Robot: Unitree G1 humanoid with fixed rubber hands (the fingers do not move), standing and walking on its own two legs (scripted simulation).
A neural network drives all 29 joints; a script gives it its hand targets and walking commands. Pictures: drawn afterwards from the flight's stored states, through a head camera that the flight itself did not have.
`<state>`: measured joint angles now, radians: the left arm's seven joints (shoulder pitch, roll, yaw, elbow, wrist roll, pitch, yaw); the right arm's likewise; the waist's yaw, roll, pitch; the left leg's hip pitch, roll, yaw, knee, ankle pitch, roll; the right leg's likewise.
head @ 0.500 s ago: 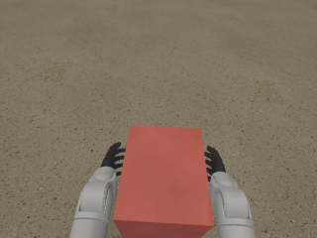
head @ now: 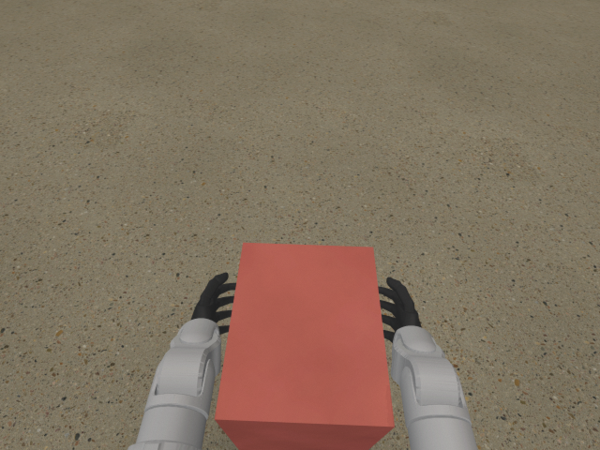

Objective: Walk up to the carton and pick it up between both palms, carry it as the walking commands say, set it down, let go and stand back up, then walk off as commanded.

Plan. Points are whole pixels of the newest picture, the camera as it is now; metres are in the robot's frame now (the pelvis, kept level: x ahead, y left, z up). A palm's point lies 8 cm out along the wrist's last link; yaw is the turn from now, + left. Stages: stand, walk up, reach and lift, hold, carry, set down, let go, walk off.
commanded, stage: carry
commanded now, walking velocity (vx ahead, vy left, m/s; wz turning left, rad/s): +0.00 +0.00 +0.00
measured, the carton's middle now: (303, 360) +0.27 +0.00 -0.07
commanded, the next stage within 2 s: hold in 1.02 s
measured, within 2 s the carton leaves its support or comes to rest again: neither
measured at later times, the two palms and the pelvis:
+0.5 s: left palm (215, 339) +0.26 +0.12 +0.00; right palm (417, 346) +0.26 -0.16 +0.01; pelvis -0.01 -0.01 +0.00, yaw +0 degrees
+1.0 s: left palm (223, 342) +0.26 +0.11 +0.00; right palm (425, 349) +0.26 -0.17 +0.01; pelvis -0.02 -0.03 +0.00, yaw +0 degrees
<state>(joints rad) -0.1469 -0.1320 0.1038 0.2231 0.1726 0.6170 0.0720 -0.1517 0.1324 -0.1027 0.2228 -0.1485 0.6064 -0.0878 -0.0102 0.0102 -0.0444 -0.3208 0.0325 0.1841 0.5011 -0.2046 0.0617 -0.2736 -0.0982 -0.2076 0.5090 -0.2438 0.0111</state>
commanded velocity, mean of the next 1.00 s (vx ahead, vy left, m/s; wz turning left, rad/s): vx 0.00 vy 0.00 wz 0.00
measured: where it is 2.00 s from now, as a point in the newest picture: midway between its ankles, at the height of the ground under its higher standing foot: outside the picture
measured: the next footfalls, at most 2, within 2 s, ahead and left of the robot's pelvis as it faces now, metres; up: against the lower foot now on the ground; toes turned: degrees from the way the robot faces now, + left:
none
